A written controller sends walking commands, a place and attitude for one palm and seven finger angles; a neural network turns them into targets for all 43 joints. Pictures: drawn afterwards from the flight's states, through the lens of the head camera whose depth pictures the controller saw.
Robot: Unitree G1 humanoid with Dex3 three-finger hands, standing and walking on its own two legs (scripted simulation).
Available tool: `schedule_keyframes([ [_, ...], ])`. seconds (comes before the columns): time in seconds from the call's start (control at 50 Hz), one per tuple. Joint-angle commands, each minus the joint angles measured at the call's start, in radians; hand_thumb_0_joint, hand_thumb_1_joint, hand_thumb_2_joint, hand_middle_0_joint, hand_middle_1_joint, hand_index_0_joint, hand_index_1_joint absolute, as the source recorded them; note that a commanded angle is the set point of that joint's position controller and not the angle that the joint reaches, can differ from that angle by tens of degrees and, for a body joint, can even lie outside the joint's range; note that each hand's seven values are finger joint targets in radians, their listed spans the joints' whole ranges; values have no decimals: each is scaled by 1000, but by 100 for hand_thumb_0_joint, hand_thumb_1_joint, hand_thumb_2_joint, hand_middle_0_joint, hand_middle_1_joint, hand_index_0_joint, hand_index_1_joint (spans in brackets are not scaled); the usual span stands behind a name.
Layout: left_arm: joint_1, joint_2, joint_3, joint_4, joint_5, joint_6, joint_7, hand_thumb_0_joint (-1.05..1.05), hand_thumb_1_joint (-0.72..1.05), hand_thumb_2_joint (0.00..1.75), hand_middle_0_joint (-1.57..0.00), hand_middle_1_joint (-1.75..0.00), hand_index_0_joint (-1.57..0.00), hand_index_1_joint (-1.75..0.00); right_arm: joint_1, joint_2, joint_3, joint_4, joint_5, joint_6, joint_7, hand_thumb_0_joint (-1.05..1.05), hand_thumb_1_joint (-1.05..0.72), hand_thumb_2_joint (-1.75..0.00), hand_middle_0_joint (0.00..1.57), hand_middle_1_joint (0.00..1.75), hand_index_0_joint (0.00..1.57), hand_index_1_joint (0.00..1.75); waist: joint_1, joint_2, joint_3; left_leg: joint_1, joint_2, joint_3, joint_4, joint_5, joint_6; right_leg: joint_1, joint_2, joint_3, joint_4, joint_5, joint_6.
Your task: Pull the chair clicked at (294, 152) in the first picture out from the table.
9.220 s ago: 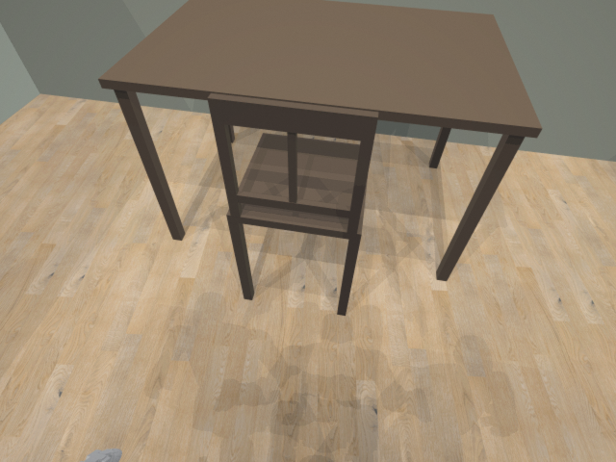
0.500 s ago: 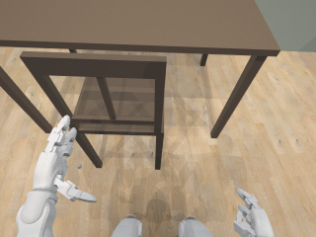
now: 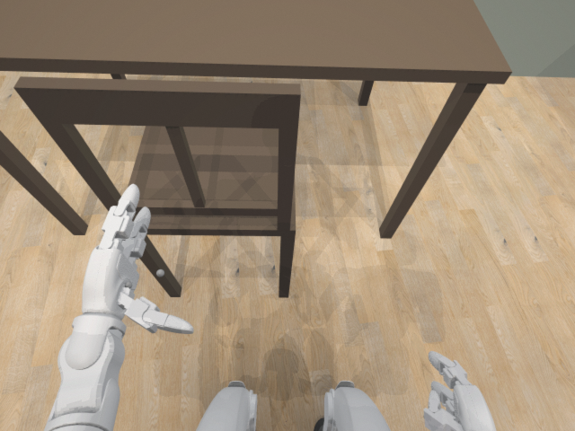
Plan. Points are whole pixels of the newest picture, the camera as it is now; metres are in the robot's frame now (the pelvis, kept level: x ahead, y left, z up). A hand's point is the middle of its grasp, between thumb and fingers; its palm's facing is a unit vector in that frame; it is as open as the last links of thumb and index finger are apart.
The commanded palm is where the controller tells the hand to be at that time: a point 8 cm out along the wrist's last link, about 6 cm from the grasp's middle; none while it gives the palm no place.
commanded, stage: aim the fingers beside a spindle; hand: left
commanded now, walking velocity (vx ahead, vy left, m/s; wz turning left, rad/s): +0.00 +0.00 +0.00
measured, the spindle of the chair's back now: (188, 169) +0.52 +0.19 -0.02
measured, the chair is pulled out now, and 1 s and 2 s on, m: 0.00 0.00 0.00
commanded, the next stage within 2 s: push the fingers through the gap in 1.24 s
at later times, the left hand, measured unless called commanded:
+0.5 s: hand (189, 247) +0.36 +0.15 +0.01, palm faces +0.01 -1.00 -0.04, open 16.9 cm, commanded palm +0.34 +0.21 +0.01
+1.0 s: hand (183, 247) +0.36 +0.17 +0.00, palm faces +0.03 -1.00 -0.04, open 16.9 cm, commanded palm +0.34 +0.21 +0.01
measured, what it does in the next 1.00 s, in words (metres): stands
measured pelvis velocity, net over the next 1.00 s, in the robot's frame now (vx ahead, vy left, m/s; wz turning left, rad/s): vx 0.00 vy -0.01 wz -0.01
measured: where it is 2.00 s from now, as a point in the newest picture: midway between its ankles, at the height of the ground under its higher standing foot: outside the picture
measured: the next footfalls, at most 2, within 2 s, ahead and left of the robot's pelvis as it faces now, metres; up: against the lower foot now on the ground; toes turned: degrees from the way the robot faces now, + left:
none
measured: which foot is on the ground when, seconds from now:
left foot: down 0.00-1.00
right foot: down 0.00-1.00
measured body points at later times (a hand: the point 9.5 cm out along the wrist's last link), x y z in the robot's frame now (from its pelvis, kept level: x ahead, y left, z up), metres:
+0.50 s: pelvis +0.00 +0.00 -0.01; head +0.11 +0.00 +0.42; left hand +0.35 +0.21 +0.01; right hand +0.13 -0.26 -0.12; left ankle +0.01 +0.10 -0.64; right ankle +0.03 -0.11 -0.64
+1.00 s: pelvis +0.00 -0.01 -0.02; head +0.12 +0.00 +0.42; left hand +0.36 +0.22 +0.01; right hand +0.13 -0.26 -0.13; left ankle +0.01 +0.10 -0.64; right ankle +0.03 -0.11 -0.64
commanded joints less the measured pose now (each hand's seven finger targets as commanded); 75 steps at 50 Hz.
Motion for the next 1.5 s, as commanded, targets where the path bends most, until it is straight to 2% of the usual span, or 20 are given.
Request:
schedule_keyframes([
  [0.0,-162,116,27,-196,1,-66,15,0,-50,30,-6,-8,-6,-8,11,-144,-57,-133,8,-35,-8,0,-90,-90,20,30,20,30,-2,42,-327,201,-2,-38,-177,328,-10,211,22,32,-122,243,-5],
  [0.04,-205,96,6,-173,6,-62,25,0,-50,30,-6,-8,-6,-8,12,-145,-57,-131,8,-28,-5,0,-90,-90,20,30,20,30,-16,14,-309,179,-3,-37,-170,279,-8,189,23,32,-128,203,-2],
  [0.1,-271,136,46,-132,21,-70,46,0,-50,30,-6,-8,-6,-8,12,-149,-56,-123,6,-16,-10,0,-90,-90,20,30,20,30,-14,18,-308,159,-3,-38,-162,253,-8,169,23,36,-119,178,-5],
  [0.18,-303,116,20,-148,33,-87,61,0,-50,30,-6,-8,-6,-8,18,-147,-59,-120,1,-11,-6,0,-90,-90,20,30,20,30,-7,52,-387,210,-1,-42,-150,322,-14,169,20,35,-96,226,-8],
  [0.3,-369,133,42,-45,45,-83,77,0,-50,30,-6,-8,-6,-8,28,-149,-58,-106,2,13,-2,0,-90,-90,20,30,20,30,-17,5,-359,136,-4,-33,-134,278,-9,173,21,45,-93,220,-4],
  [0.36,-399,131,35,-56,47,-94,82,0,-50,30,-6,-8,-6,-8,34,-146,-59,-108,0,18,1,0,-90,-90,20,30,20,30,-12,54,-385,159,-5,-31,-129,323,-12,174,19,47,-81,257,-9],
  [0.54,-518,159,67,73,58,-115,92,0,-50,30,-6,-8,-6,-8,46,-149,-58,-82,-2,38,0,0,-90,-90,20,30,20,30,-35,-14,-373,50,-11,-13,-94,233,-3,176,16,73,-83,212,0],
  [0.64,-469,171,82,26,44,-130,74,0,-50,30,-6,-8,-6,-8,56,-143,-62,-92,-2,41,6,0,-90,-90,20,30,20,30,-7,32,-490,111,-10,-7,-93,341,-5,250,17,78,-67,329,-4],
  [0.72,-384,183,104,33,28,-111,61,0,-50,30,-6,-8,-6,-8,58,-144,-63,-97,5,51,10,0,-90,-90,20,30,20,30,-3,7,-452,85,-9,-3,-106,340,-5,274,19,79,-78,346,0],
  [0.76,-394,169,93,46,21,-107,58,0,-50,30,-6,-8,-6,-8,55,-145,-62,-96,9,51,9,0,-90,-90,20,30,20,30,-23,-23,-399,61,-8,-4,-106,303,-1,252,20,78,-91,312,3],
  [0.8,-394,161,86,26,22,-117,57,0,-50,30,-6,-8,-6,-8,51,-144,-62,-96,8,51,9,0,-90,-90,20,30,20,30,-20,7,-398,72,-9,-3,-110,288,-2,234,20,77,-92,288,2],
  [0.86,-472,156,66,23,27,-137,57,0,-50,30,-6,-8,-6,-8,50,-148,-62,-84,6,45,3,0,-90,-90,20,30,20,30,-48,8,-366,79,-6,-12,-100,263,0,181,23,72,-92,249,1],
  [0.98,-540,137,29,18,38,-150,49,0,-50,30,-6,-8,-6,-8,52,-153,-64,-69,-1,33,0,0,-90,-90,20,30,20,30,-43,80,-427,162,-4,-29,-99,299,-8,132,19,58,-74,238,-6],
  [1.08,-405,147,65,57,39,-111,67,0,-50,30,-6,-8,-6,-8,48,-152,-64,-94,2,49,11,0,-90,-90,20,30,20,30,-11,24,-423,136,-4,-26,-112,342,-11,183,20,52,-68,288,-6],
  [1.16,-436,169,93,63,44,-110,91,0,-50,30,-6,-8,-6,-8,43,-150,-59,-105,2,59,10,0,-90,-90,20,30,20,30,-17,-18,-378,71,-9,-19,-106,271,-4,188,22,61,-77,246,-2],
  [1.22,-456,157,77,19,49,-134,93,0,-50,30,-6,-8,-6,-8,37,-144,-60,-111,0,58,10,0,-90,-90,20,30,20,30,-17,13,-408,95,-10,-13,-104,273,-5,192,21,67,-77,246,-2],
  [1.26,-499,154,57,11,48,-140,85,0,-50,30,-6,-8,-6,-8,42,-146,-58,-101,-1,54,6,0,-90,-90,20,30,20,30,-40,15,-407,102,-6,-20,-97,277,-3,174,24,64,-73,247,-2],
  [1.28,-496,167,68,6,48,-143,81,0,-50,30,-6,-8,-6,-8,43,-147,-58,-97,-1,54,5,0,-90,-90,20,30,20,30,-30,38,-415,112,-6,-22,-99,288,-6,172,23,65,-72,251,-4],
  [1.36,-549,153,42,39,42,-133,61,0,-50,30,-6,-8,-6,-8,45,-154,-57,-80,2,49,0,0,-90,-90,20,30,20,30,-53,52,-390,122,-3,-32,-100,267,-7,126,23,55,-76,214,-6],
  [1.48,-638,135,24,84,56,-120,72,0,-50,30,-6,-8,-6,-8,71,-160,-62,-59,-2,49,-2,0,-90,-90,20,30,20,30,-58,73,-432,189,3,-51,-101,322,-17,79,23,40,-64,222,-8],
])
